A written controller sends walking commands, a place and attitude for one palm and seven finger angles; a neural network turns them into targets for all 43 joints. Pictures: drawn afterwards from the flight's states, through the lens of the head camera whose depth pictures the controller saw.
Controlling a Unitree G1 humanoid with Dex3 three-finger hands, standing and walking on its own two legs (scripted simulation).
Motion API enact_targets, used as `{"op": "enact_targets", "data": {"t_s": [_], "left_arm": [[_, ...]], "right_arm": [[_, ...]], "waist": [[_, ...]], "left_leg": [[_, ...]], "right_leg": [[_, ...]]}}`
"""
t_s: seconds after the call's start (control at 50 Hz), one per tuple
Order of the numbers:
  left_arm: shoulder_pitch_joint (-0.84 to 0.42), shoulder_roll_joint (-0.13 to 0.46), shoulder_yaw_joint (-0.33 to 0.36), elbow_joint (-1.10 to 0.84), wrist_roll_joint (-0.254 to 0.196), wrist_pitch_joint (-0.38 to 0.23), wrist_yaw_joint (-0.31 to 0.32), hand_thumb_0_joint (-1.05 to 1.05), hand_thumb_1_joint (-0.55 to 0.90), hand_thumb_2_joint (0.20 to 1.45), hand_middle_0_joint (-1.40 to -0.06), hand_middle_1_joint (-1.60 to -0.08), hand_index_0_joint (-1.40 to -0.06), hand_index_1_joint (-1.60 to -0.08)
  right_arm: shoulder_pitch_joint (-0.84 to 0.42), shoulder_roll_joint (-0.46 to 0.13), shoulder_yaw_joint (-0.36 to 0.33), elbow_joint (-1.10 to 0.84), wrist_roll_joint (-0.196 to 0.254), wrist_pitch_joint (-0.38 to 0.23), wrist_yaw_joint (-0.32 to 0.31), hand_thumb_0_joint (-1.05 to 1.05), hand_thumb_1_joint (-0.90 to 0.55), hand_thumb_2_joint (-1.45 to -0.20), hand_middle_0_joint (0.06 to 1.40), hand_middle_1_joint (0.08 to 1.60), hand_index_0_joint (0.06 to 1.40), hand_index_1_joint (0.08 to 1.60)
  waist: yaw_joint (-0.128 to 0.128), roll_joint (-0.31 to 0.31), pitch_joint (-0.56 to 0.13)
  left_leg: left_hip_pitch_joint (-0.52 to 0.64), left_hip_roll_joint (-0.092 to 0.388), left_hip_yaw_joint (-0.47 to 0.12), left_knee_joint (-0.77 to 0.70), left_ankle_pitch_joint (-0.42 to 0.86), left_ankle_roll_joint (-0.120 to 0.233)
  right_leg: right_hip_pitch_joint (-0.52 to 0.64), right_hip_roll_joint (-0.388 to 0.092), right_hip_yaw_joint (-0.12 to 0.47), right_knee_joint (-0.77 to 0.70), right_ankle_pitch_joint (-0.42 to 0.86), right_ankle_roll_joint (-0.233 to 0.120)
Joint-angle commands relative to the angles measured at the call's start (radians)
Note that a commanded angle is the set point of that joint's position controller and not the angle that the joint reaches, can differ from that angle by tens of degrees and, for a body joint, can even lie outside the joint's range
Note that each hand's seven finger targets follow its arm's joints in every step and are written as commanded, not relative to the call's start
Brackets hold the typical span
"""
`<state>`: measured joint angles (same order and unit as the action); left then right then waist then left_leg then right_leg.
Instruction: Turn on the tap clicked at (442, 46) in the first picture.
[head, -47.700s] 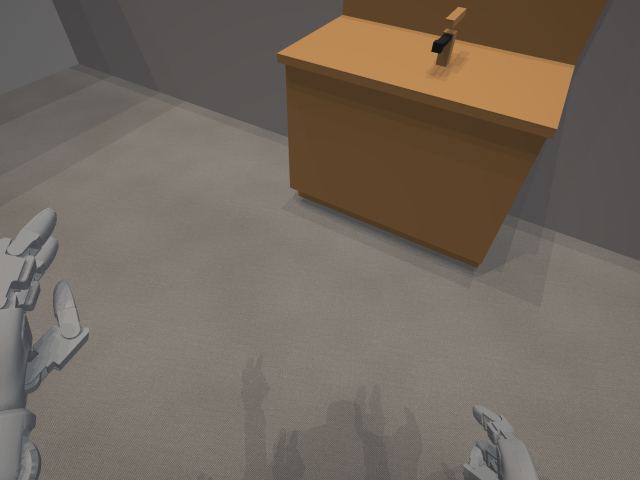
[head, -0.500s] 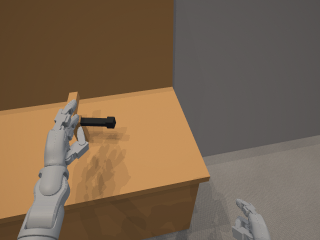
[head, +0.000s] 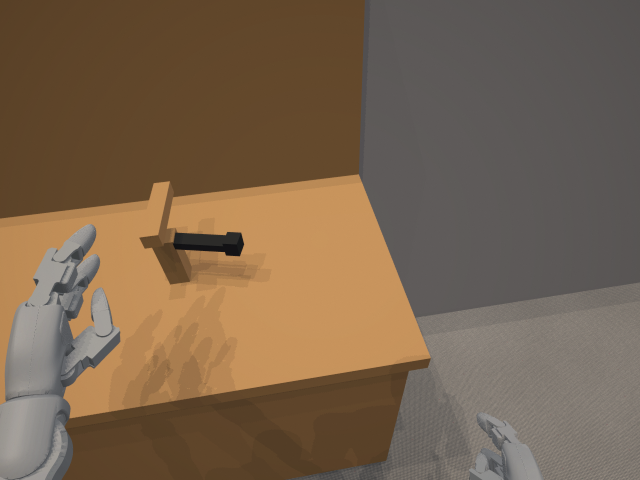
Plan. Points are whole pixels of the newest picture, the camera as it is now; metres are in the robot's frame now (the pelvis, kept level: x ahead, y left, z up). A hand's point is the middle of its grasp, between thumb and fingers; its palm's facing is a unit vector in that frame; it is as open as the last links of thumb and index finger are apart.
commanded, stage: draw the hand back beside the body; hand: left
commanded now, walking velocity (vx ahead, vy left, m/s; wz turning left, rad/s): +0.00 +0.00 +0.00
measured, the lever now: (233, 244) +0.46 +0.21 +0.03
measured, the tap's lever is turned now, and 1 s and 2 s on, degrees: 75 75 75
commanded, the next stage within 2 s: step back with the hand held close in 0.32 s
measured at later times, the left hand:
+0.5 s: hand (99, 352) +0.18 +0.23 +0.16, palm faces +0.40 -0.84 -0.36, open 7.4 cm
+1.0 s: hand (47, 394) +0.14 +0.26 +0.15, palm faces +0.36 -0.81 -0.47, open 7.4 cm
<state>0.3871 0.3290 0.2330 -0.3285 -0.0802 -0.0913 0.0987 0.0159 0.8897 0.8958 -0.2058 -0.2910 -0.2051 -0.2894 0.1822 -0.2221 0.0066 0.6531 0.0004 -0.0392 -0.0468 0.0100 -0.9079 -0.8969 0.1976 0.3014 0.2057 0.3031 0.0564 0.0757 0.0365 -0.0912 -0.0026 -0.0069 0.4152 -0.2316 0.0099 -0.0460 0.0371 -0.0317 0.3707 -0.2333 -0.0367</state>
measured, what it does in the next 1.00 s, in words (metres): shifts its weight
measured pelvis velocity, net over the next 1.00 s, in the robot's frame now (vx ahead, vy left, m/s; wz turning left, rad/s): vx -0.07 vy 0.02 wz -0.01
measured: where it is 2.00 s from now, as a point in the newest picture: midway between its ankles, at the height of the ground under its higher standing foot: outside the picture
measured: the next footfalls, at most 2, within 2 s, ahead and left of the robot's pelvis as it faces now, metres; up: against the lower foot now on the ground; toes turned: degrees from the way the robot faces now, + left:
right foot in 1.86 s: -0.13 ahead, -0.11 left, +0.00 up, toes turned +2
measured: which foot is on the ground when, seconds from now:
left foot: down 0.00-1.00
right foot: down 0.00-1.00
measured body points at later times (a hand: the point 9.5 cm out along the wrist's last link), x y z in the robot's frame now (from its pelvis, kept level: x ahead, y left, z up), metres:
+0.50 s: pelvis -0.01 -0.01 +0.00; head -0.03 -0.04 +0.45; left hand +0.15 +0.27 +0.18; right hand +0.19 -0.23 -0.08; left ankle +0.00 +0.11 -0.74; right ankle -0.01 -0.10 -0.74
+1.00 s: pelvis -0.07 +0.02 -0.01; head -0.04 +0.01 +0.44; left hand +0.12 +0.31 +0.17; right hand +0.11 -0.22 -0.10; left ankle +0.00 +0.11 -0.74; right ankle -0.01 -0.10 -0.74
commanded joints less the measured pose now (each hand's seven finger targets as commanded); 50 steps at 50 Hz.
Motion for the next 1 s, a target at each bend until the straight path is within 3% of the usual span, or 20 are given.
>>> {"op": "enact_targets", "data": {"t_s": [0.0,0.04,0.1,0.16,0.18,0.26,0.3,0.34,0.4,0.42,0.44,0.46,0.52,0.6,0.64,0.68,0.78,0.88,0.9,0.98], "left_arm": [[-0.036,0.178,0.133,-0.264,-0.007,-0.080,0.016,0.000,0.900,0.900,-0.200,-0.300,-0.200,-0.300],[-0.023,0.167,0.127,-0.261,-0.010,-0.081,0.014,0.000,0.900,0.900,-0.200,-0.300,-0.200,-0.300],[-0.084,0.180,0.130,-0.263,-0.002,-0.093,0.023,0.000,0.900,0.900,-0.200,-0.300,-0.200,-0.300],[-0.081,0.174,0.125,-0.239,-0.004,-0.094,0.024,0.000,0.900,0.900,-0.200,-0.300,-0.200,-0.300],[-0.096,0.176,0.124,-0.263,-0.003,-0.098,0.024,0.000,0.900,0.900,-0.200,-0.300,-0.200,-0.300],[-0.065,0.175,0.128,-0.249,-0.008,-0.099,0.025,0.000,0.900,0.900,-0.200,-0.300,-0.200,-0.300],[-0.059,0.170,0.126,-0.252,-0.007,-0.102,0.025,0.000,0.900,0.900,-0.200,-0.300,-0.200,-0.300],[-0.059,0.175,0.131,-0.251,-0.011,-0.101,0.023,0.000,0.900,0.900,-0.200,-0.300,-0.200,-0.300],[-0.061,0.172,0.132,-0.240,-0.011,-0.101,0.022,0.000,0.900,0.900,-0.200,-0.300,-0.200,-0.300],[-0.130,0.212,0.157,-0.291,-0.011,-0.108,0.026,0.000,0.900,0.900,-0.200,-0.300,-0.200,-0.300],[-0.237,0.328,0.287,-0.347,-0.017,-0.142,0.035,0.000,0.900,0.900,-0.200,-0.300,-0.200,-0.300],[-0.135,0.236,0.218,-0.238,-0.012,-0.144,0.024,0.000,0.900,0.900,-0.200,-0.300,-0.200,-0.300],[-0.033,0.168,0.160,-0.198,-0.002,-0.142,0.006,0.000,0.900,0.900,-0.200,-0.300,-0.200,-0.300],[0.027,0.178,0.163,-0.245,0.000,-0.138,0.013,0.000,0.900,0.900,-0.200,-0.300,-0.200,-0.300],[0.046,0.206,0.190,-0.286,0.002,-0.139,0.020,0.000,0.900,0.900,-0.200,-0.300,-0.200,-0.300],[0.044,0.254,0.231,-0.341,0.004,-0.144,0.028,0.000,0.900,0.900,-0.200,-0.300,-0.200,-0.300],[0.092,0.255,0.250,-0.365,0.008,-0.152,0.042,0.000,0.900,0.900,-0.200,-0.300,-0.200,-0.300],[0.083,0.238,0.242,-0.370,0.021,-0.163,0.051,0.000,0.900,0.900,-0.200,-0.300,-0.200,-0.300],[0.088,0.212,0.226,-0.360,0.024,-0.164,0.052,0.000,0.900,0.900,-0.200,-0.300,-0.200,-0.300],[0.060,0.217,0.228,-0.360,0.036,-0.165,0.057,0.000,0.900,0.900,-0.200,-0.300,-0.200,-0.300]], "right_arm": [[-0.154,-0.107,-0.038,-0.169,0.006,-0.068,-0.008,0.000,-0.900,-0.900,0.200,0.300,0.200,0.300],[-0.157,-0.107,-0.042,-0.169,0.006,-0.073,-0.011,0.000,-0.900,-0.900,0.200,0.300,0.200,0.300],[-0.155,-0.111,-0.045,-0.159,0.006,-0.087,-0.019,0.000,-0.900,-0.900,0.200,0.300,0.200,0.300],[-0.158,-0.112,-0.045,-0.157,0.004,-0.093,-0.025,0.000,-0.900,-0.900,0.200,0.300,0.200,0.300],[-0.164,-0.111,-0.044,-0.157,0.007,-0.095,-0.025,0.000,-0.900,-0.900,0.200,0.300,0.200,0.300],[-0.166,-0.107,-0.042,-0.158,0.003,-0.101,-0.026,0.000,-0.900,-0.900,0.200,0.300,0.200,0.300],[-0.167,-0.103,-0.041,-0.155,0.006,-0.099,-0.025,0.000,-0.900,-0.900,0.200,0.300,0.200,0.300],[-0.167,-0.103,-0.040,-0.160,0.005,-0.100,-0.025,0.000,-0.900,-0.900,0.200,0.300,0.200,0.300],[-0.169,-0.099,-0.038,-0.159,0.006,-0.098,-0.025,0.000,-0.900,-0.900,0.200,0.300,0.200,0.300],[-0.172,-0.104,-0.037,-0.162,0.005,-0.101,-0.026,0.000,-0.900,-0.900,0.200,0.300,0.200,0.300],[-0.162,-0.110,-0.032,-0.200,0.017,-0.087,-0.029,0.000,-0.900,-0.900,0.200,0.300,0.200,0.300],[-0.142,-0.095,-0.027,-0.167,0.008,-0.077,-0.029,0.000,-0.900,-0.900,0.200,0.300,0.200,0.300],[-0.122,-0.110,-0.046,-0.198,0.008,-0.053,-0.025,0.000,-0.900,-0.900,0.200,0.300,0.200,0.300],[-0.118,-0.122,-0.051,-0.233,0.012,-0.035,-0.029,0.000,-0.900,-0.900,0.200,0.300,0.200,0.300],[-0.120,-0.122,-0.055,-0.250,0.015,-0.028,-0.031,0.000,-0.900,-0.900,0.200,0.300,0.200,0.300],[-0.122,-0.127,-0.057,-0.258,0.011,-0.024,-0.036,0.000,-0.900,-0.900,0.200,0.300,0.200,0.300],[-0.111,-0.130,-0.064,-0.264,0.011,-0.028,-0.041,0.000,-0.900,-0.900,0.200,0.300,0.200,0.300],[-0.098,-0.138,-0.068,-0.262,0.012,-0.048,-0.043,0.000,-0.900,-0.900,0.200,0.300,0.200,0.300],[-0.089,-0.135,-0.065,-0.259,0.010,-0.051,-0.045,0.000,-0.900,-0.900,0.200,0.300,0.200,0.300],[-0.083,-0.141,-0.067,-0.251,0.012,-0.063,-0.046,0.000,-0.900,-0.900,0.200,0.300,0.200,0.300]], "waist": [[0.007,-0.023,-0.076],[0.004,-0.048,-0.074],[-0.004,-0.019,-0.069],[0.001,-0.060,-0.068],[-0.001,-0.020,-0.075],[0.008,-0.047,-0.070],[0.004,-0.012,-0.056],[0.006,-0.040,-0.052],[0.003,-0.012,-0.036],[0.006,-0.012,-0.069],[-0.008,-0.013,-0.007],[-0.022,-0.076,-0.016],[-0.025,-0.089,-0.103],[-0.021,-0.044,-0.157],[-0.018,-0.078,-0.168],[-0.019,-0.044,-0.176],[-0.023,0.005,-0.166],[-0.031,0.024,-0.138],[-0.032,0.028,-0.140],[-0.039,0.003,-0.117]], "left_leg": [[0.007,0.029,-0.027,-0.037,0.190,0.016],[0.007,0.026,-0.020,-0.027,0.169,0.023],[0.014,0.022,-0.022,-0.023,0.130,0.023],[0.015,0.018,-0.023,-0.021,0.123,0.029],[0.023,0.016,-0.024,-0.023,0.122,0.028],[0.010,0.016,-0.023,-0.024,0.124,0.029],[0.007,0.017,-0.022,-0.025,0.112,0.026],[-0.002,0.017,-0.024,-0.027,0.105,0.027],[-0.005,0.017,-0.025,-0.030,0.088,0.026],[0.005,0.014,-0.028,-0.030,0.087,0.027],[-0.030,0.035,-0.038,0.019,0.039,0.041],[-0.035,0.033,-0.053,0.052,0.049,0.040],[-0.022,0.055,-0.042,0.054,0.133,0.035],[-0.046,0.080,-0.054,0.020,0.225,0.035],[-0.067,0.086,-0.062,0.018,0.228,0.035],[-0.094,0.088,-0.079,0.002,0.224,0.035],[-0.184,0.102,-0.106,-0.022,0.091,0.041],[-0.291,0.121,-0.148,-0.081,-0.144,0.054],[-0.321,0.128,-0.163,-0.096,-0.184,0.059],[-0.386,0.129,-0.174,-0.094,-0.294,0.067]], "right_leg": [[-0.039,-0.041,0.024,-0.057,0.192,-0.001],[-0.055,-0.044,0.031,-0.063,0.180,0.004],[-0.077,-0.044,0.033,-0.069,0.137,0.003],[-0.080,-0.046,0.033,-0.069,0.132,0.007],[-0.080,-0.047,0.038,-0.071,0.126,0.004],[-0.067,-0.050,0.036,-0.069,0.137,0.006],[-0.075,-0.050,0.039,-0.072,0.122,0.003],[-0.073,-0.050,0.038,-0.074,0.116,0.005],[-0.082,-0.050,0.039,-0.082,0.093,0.003],[-0.071,-0.052,0.041,-0.085,0.093,0.004],[-0.182,-0.110,0.171,-0.133,0.180,0.007],[-0.191,-0.143,0.164,-0.124,0.231,0.006],[-0.171,-0.154,0.145,-0.060,0.327,0.017],[-0.157,-0.132,0.103,-0.001,0.300,0.029],[-0.157,-0.125,0.098,0.009,0.281,0.031],[-0.154,-0.121,0.099,0.028,0.260,0.027],[-0.158,-0.105,0.105,0.054,0.172,0.025],[-0.162,-0.075,0.093,0.090,0.033,0.032],[-0.144,-0.066,0.084,0.108,0.020,0.035],[-0.150,-0.065,0.103,0.110,-0.027,0.034]]}}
